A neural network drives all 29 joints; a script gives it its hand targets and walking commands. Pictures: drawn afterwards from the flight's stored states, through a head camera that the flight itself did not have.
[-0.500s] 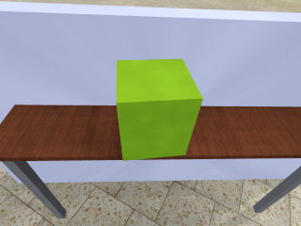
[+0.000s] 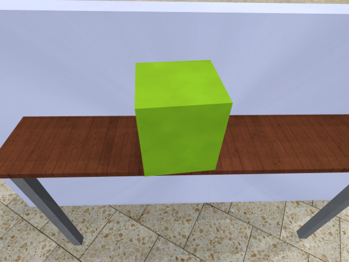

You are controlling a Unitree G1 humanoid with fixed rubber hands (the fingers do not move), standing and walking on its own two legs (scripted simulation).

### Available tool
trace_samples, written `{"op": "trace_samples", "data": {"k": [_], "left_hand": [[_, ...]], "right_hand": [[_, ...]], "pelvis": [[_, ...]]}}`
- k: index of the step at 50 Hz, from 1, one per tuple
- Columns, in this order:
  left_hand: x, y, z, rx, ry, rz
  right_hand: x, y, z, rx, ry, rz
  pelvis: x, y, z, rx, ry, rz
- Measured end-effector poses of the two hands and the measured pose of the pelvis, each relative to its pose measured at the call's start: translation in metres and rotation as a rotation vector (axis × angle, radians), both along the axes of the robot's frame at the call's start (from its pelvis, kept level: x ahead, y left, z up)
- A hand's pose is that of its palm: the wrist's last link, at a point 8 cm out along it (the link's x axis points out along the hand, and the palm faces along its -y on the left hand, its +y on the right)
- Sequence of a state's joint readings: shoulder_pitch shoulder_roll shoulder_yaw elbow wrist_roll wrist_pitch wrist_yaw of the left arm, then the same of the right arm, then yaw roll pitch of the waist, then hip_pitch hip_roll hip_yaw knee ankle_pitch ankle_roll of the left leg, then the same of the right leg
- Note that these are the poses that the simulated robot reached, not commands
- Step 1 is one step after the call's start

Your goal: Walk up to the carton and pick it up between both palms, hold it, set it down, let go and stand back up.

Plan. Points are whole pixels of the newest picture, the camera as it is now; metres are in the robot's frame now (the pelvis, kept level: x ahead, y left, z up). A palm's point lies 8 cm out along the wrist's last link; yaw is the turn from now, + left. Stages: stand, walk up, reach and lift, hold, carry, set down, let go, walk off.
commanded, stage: stand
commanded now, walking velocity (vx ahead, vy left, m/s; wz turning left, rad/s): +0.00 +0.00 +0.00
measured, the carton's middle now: (177, 118) +0.48 -0.01 +0.07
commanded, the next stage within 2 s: none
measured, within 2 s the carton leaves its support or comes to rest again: neither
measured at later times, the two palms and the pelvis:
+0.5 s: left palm out of the picture +0.01 +0.23 -0.14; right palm out of the picture +0.00 -0.24 -0.13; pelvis +0.03 -0.01 +0.00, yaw +0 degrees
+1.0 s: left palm out of the picture +0.06 +0.22 -0.14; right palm out of the picture +0.06 -0.23 -0.13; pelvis +0.06 -0.01 +0.01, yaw +0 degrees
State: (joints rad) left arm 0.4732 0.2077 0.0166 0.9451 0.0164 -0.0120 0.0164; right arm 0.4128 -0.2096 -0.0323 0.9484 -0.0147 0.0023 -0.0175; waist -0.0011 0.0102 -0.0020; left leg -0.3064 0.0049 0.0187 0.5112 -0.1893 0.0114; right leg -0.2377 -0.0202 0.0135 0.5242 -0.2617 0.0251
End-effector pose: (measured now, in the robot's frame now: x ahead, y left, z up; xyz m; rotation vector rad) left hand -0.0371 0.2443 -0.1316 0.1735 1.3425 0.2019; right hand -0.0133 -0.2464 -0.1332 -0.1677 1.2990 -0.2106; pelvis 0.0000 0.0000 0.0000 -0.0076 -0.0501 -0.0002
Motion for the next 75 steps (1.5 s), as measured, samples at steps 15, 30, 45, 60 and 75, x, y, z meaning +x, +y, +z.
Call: {"op": "trace_samples", "data": {"k": [15,30,45,60,75], "left_hand": [[0.033,-0.01,-0.006,-0.017,-0.044,-0.008],[0.061,-0.014,-0.003,-0.015,-0.029,-0.008],[0.094,-0.022,-0.004,-0.029,-0.046,-0.015],[0.092,-0.022,-0.004,-0.028,0.004,-0.008],[0.087,-0.023,-0.005,-0.031,0.019,-0.002]], "right_hand": [[-0.003,0.001,-0.003,0.008,0.035,-0.031],[0.031,0.007,-0.001,0.021,0.041,-0.021],[0.074,0.012,-0.001,0.029,0.001,0.005],[0.072,0.014,-0.001,0.029,0.05,0.006],[0.07,0.019,-0.003,0.035,0.062,0.008]], "pelvis": [[0.01,-0.006,-0.002,0.0,0.009,-0.001],[0.036,-0.007,0.002,0.002,0.024,-0.001],[0.057,-0.008,0.004,0.007,0.017,-0.001],[0.063,-0.007,0.006,0.007,0.016,0.003],[0.063,-0.005,0.007,0.007,0.011,0.008]]}}
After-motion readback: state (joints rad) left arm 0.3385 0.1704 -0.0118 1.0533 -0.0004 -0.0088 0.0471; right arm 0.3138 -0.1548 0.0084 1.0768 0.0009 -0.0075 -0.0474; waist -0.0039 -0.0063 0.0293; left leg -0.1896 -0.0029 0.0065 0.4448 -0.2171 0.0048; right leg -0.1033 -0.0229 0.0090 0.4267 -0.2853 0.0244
